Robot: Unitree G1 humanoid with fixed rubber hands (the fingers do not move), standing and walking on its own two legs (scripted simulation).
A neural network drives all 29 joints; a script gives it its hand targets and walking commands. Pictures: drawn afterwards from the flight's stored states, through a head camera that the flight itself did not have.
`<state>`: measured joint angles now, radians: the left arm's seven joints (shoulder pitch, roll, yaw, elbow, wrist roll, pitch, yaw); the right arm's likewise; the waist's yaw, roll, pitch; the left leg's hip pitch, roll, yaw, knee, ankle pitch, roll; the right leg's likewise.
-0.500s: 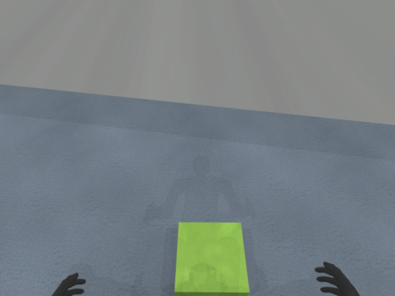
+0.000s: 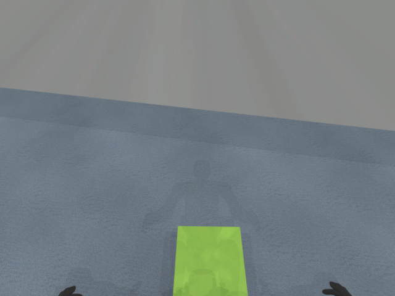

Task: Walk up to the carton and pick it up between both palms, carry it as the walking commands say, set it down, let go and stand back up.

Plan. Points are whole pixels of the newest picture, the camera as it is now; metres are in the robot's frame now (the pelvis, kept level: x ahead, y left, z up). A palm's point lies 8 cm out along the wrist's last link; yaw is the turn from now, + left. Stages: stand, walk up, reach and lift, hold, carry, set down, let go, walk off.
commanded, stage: stand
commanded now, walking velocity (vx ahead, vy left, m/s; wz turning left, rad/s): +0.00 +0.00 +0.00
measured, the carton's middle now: (208, 265) +0.41 -0.04 -0.69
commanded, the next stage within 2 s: none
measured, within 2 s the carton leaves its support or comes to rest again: neither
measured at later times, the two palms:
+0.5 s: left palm out of the picture +0.08 +0.31 -0.10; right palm out of the picture +0.08 -0.30 -0.10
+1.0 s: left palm out of the picture +0.07 +0.32 -0.10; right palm out of the picture +0.08 -0.30 -0.10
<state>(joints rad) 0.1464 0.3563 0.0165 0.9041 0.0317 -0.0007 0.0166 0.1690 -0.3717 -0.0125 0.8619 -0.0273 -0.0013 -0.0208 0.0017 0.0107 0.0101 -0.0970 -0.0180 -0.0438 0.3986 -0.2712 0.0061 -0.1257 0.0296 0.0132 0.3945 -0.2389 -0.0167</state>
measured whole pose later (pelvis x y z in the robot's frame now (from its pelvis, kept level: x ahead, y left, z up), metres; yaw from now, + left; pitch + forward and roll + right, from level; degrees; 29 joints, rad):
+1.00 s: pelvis -0.02 +0.01 +0.00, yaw +0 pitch -2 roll +0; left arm 0.12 0.39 0.00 1.05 0.02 -0.01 0.01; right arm 0.13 -0.39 0.00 1.02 -0.01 -0.02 -0.01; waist 0.01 0.00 0.02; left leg -0.08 -0.03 -0.05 0.33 -0.21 0.01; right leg -0.11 0.01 0.02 0.33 -0.18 0.00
